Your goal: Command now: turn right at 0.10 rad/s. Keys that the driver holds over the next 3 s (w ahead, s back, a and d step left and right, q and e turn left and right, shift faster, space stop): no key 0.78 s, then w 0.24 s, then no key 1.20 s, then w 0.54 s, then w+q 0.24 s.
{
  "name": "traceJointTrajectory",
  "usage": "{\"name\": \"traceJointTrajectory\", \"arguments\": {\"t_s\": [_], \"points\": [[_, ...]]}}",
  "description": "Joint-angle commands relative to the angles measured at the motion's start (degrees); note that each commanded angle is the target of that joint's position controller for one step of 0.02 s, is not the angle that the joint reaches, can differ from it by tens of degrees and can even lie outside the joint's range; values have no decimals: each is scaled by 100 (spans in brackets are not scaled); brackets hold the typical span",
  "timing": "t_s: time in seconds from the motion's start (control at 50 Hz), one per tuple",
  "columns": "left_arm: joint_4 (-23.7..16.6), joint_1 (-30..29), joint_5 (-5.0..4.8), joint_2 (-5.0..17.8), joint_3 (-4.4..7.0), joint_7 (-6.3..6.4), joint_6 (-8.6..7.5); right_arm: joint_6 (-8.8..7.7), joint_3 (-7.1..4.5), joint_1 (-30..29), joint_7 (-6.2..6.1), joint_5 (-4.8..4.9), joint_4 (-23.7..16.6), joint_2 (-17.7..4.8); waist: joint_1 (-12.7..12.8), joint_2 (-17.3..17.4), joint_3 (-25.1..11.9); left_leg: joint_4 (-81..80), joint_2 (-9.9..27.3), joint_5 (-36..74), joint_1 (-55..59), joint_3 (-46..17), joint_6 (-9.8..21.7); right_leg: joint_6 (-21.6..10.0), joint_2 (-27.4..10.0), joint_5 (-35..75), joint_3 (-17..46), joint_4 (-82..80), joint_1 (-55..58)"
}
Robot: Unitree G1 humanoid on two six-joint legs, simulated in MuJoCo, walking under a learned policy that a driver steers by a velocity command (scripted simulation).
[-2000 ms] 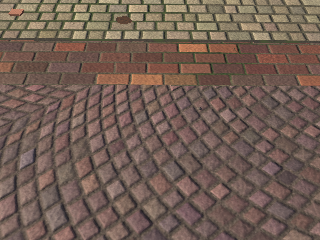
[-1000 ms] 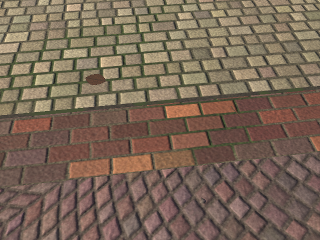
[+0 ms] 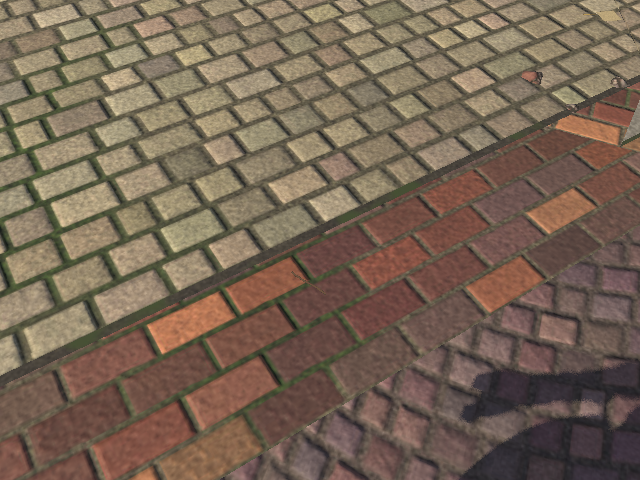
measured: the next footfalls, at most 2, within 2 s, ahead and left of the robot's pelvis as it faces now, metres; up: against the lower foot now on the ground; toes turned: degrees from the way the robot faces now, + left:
right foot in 0.04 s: +0.02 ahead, -0.14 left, +0.00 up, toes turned +4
right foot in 1.38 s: +0.26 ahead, -0.10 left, +0.00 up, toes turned +0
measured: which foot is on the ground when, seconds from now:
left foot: down 0.00-1.00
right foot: up 0.00-0.02, down 0.04-1.00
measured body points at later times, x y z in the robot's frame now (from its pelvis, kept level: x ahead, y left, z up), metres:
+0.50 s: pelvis +0.01 -0.03 +0.00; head +0.02 -0.03 +0.45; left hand +0.09 +0.23 -0.13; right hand +0.09 -0.30 -0.14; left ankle +0.04 +0.12 -0.74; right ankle -0.02 -0.15 -0.74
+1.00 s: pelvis +0.05 +0.00 -0.01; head +0.04 +0.01 +0.44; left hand +0.04 +0.26 -0.16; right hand +0.10 -0.27 -0.14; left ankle +0.05 +0.10 -0.73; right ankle -0.02 -0.15 -0.74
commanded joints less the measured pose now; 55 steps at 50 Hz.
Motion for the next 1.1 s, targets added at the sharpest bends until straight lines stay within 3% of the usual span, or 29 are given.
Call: {"name": "traceJointTrajectory", "arguments": {"t_s": [0.02, 0.04, 0.06, 0.08, 0.1, 0.14, 0.22, 0.42, 0.78, 0.82, 0.86, 0.9, 0.92, 0.96, 0.98, 1.0, 1.02, 1.04, 1.06, 1.08, 1.1], "points": [[-132, 287, 64, 467, 118, -19, -68, -60, -171, 42, -5, 55, -190, -856, 116, 1004, -835, -563, 907, 1163, 518, -938, 730, -261, 21, 1355, -193, -1527, 894], [-194, 247, 136, 725, 152, 4, -67, -123, -132, 112, 26, -18, -163, -797, 45, 616, -873, -449, 788, 606, 156, -794, 434, -453, -418, 1922, 229, -1392, 1260], [-107, 157, 154, 957, 210, -1, -60, -180, -101, 271, 58, -83, -150, -644, -232, -279, -801, -397, 294, -142, 184, -247, 131, -758, -594, 1585, 403, -1158, 854], [-110, 64, 164, 592, 130, -52, -96, -191, -80, 22, 60, -134, -99, -636, -71, -363, -681, -276, 168, -227, 568, -49, -108, -870, -550, 763, 434, -1326, 317], [-80, 28, 204, 403, 66, -78, -144, -183, -100, -130, 51, -118, -76, -684, -24, -285, -485, -228, 161, -81, 651, -52, -168, -802, -486, 416, 420, -1433, 81], [21, 62, 186, 477, 66, -73, -249, -136, -116, -124, -19, -67, 8, -704, -9, -306, -267, -156, 191, 235, 657, -82, -104, -634, -385, 622, 339, -1436, -51], [245, 295, 139, 427, 25, -42, -361, -92, -132, 24, -79, -40, 233, -684, 0, -248, -204, -162, 201, 473, 717, -96, -108, -586, -337, 985, 291, -1357, -11], [712, 427, 100, 352, -35, -37, -420, -10, -173, 125, -166, -5, 788, -711, 30, 32, -222, -218, 209, 801, 872, -100, -191, -613, -240, 1462, 174, -1343, 192], [1420, 648, 77, 270, -124, -8, -402, 50, -139, 330, -253, 18, 1408, -638, 47, 58, -121, -279, 174, 786, 859, -45, -162, -571, -95, 1445, -38, -1414, 227], [1526, 791, 44, 318, -107, 20, -372, 66, -113, 410, -259, 38, 1496, -529, 85, -91, -135, -62, -82, -476, 733, 233, -143, -686, -62, -170, 19, -1620, 197], [1486, 870, -16, 646, -7, 46, -362, 11, -114, 209, -245, 69, 1394, -511, 220, -558, 279, 678, -330, -1655, -42, 535, -85, -1098, -528, -2211, 781, -2111, -6], [1471, 978, -65, 926, 103, 51, -449, -178, -79, -3, -154, 114, 1217, -410, 312, -1020, 680, 1619, -43, -1405, -694, 388, 60, -1640, -1455, -2765, 1995, -2673, -106], [1447, 919, -66, 868, 106, 49, -507, -279, -80, 8, -95, 152, 1190, -392, 263, -1002, 821, 1812, 129, -1438, -900, 257, 163, -1766, -1653, -2497, 2206, -2721, -79], [1357, 675, -118, 728, 90, 22, -569, -438, -81, 228, 8, 212, 1213, -355, 43, -872, 844, 1151, 276, -1575, -712, 257, 366, -1626, -1562, -1776, 1832, -2479, 41], [1284, 418, -162, 689, 77, 4, -563, -490, -105, 656, 38, 217, 1388, -338, -211, -721, 704, 334, 156, -1071, 211, 447, 415, -1420, -1264, -1403, 1343, -2217, -316], [1224, 327, -146, 606, 54, -14, -562, -504, -172, 1167, 46, 182, 1645, -404, -378, -493, 481, -19, -99, -485, 1153, 567, 332, -1254, -886, -871, 895, -1751, -677], [1154, 250, -94, 391, -16, -29, -597, -509, -248, 1745, 52, 136, 1810, -589, -564, 143, 181, -379, 298, -550, 1901, -188, 397, -1020, -457, -102, 301, -602, -1057], [972, 294, -7, 27, -110, -11, -664, -514, -403, 2338, 56, 134, 1862, -1313, -613, 1755, -195, -1293, 1547, -781, 2608, -2346, 1015, -573, 311, -368, -557, 1310, -1926], [914, 311, -115, 168, -57, 20, -730, -567, -323, 2344, 111, -7, 1866, -1252, -497, 1775, -212, -1762, 2255, -576, 2410, -3801, 1600, -514, 386, -1338, -104, 2529, -2384], [987, 434, -198, 334, -14, 7, -765, -626, -206, 1760, 107, -4, 1697, -887, -185, 1042, 209, -1548, 2261, 236, 2056, -3255, 1575, -588, 59, -1133, 155, 3157, -2546], [1101, 532, -170, 325, -3, -24, -772, -637, -152, 1366, 100, 8, 1535, -700, -27, 771, 236, -1365, 1967, 1234, 1828, -2358, 1369, -637, -146, -711, 91, 3273, -2409]]}}
Over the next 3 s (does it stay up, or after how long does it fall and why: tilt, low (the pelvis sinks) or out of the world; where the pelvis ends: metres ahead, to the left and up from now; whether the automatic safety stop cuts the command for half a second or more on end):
stays up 0.44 -0.01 -0.02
